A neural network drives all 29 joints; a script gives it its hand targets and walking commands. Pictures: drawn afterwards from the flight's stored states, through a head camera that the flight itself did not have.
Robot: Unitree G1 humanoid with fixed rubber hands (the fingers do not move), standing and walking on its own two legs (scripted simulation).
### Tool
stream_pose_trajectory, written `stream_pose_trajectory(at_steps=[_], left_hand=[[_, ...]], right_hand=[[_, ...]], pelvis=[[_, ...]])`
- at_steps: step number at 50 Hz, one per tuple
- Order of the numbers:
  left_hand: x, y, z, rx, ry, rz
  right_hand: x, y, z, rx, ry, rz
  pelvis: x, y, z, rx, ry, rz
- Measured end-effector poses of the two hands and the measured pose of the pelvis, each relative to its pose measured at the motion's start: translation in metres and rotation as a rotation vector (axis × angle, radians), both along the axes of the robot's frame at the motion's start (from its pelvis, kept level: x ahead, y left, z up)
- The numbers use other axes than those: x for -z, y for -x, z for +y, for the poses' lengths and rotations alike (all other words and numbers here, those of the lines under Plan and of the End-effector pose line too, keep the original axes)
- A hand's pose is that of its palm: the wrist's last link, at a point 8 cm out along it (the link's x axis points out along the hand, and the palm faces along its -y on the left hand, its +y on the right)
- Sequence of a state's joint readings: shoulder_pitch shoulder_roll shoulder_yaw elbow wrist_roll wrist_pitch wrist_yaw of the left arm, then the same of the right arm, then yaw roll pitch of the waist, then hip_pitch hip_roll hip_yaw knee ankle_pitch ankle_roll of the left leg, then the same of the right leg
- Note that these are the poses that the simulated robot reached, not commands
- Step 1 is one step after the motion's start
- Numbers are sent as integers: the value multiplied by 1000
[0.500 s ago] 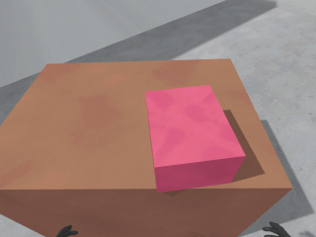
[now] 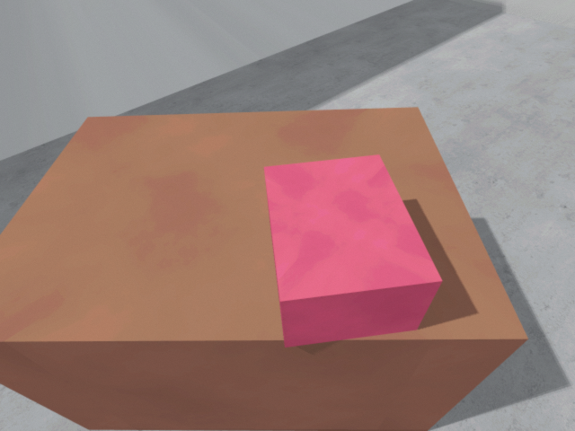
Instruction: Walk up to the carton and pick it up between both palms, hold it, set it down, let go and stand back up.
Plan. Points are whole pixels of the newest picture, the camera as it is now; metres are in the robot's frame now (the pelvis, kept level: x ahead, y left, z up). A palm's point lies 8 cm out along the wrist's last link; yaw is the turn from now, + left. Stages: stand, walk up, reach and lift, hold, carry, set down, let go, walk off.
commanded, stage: stand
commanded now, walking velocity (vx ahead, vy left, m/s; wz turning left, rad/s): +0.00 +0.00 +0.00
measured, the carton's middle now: (335, 243) +0.46 -0.06 -0.03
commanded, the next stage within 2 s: walk up in 0.58 s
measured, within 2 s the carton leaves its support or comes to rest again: neither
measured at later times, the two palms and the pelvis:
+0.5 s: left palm out of the picture +0.08 +0.29 -0.11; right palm out of the picture +0.08 -0.30 -0.11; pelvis +0.00 +0.00 +0.00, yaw +0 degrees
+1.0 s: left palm out of the picture +0.08 +0.30 -0.11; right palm out of the picture +0.08 -0.35 -0.11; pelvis -0.02 -0.03 -0.01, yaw +1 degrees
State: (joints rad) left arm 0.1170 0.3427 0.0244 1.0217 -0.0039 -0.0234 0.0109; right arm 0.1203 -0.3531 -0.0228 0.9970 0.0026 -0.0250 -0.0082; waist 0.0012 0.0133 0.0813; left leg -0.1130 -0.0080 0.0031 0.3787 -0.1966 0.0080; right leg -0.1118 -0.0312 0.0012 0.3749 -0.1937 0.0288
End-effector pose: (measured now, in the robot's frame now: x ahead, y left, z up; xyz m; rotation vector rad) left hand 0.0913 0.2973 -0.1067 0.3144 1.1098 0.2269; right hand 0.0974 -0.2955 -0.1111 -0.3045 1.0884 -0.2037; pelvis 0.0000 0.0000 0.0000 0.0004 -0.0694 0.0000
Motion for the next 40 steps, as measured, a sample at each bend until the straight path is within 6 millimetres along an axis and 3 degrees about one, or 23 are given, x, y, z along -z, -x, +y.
stream_pose_trajectory(at_steps=[29, 40], left_hand=[[2, 7, -3, -17, 2, 34], [2, 7, -2, -24, -1, 41]], right_hand=[[4, 16, -4, 25, 2, 55], [5, 14, -4, 21, -1, 63]], pelvis=[[-1, -2, -3, 0, 2, 3], [-2, -3, -3, -2, 2, 9]])
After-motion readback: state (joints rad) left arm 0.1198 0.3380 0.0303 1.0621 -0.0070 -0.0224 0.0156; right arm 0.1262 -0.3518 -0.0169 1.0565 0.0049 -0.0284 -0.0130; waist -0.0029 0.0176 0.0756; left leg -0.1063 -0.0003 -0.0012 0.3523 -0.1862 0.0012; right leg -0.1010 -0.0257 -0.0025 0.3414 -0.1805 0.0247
